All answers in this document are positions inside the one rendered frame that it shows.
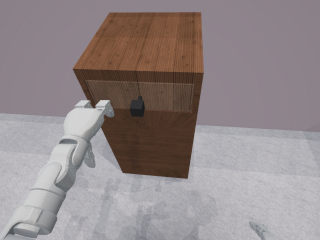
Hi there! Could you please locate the handle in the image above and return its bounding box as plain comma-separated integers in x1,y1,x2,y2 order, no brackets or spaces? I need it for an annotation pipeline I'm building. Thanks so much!
129,96,145,117

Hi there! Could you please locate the drawer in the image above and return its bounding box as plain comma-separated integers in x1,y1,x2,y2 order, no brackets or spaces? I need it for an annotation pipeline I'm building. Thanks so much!
85,80,195,112

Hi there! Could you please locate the right robot hand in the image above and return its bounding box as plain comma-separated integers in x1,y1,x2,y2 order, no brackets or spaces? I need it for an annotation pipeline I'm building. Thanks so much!
249,221,278,240

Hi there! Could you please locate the left robot hand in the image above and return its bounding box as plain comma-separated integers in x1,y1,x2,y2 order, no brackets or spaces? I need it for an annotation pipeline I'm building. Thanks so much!
63,100,115,168

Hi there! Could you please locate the cabinet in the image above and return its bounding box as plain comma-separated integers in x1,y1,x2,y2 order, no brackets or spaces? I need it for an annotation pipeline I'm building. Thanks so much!
73,12,204,179

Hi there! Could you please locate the robot left forearm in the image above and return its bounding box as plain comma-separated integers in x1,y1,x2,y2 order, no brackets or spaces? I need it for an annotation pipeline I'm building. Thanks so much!
0,135,89,240

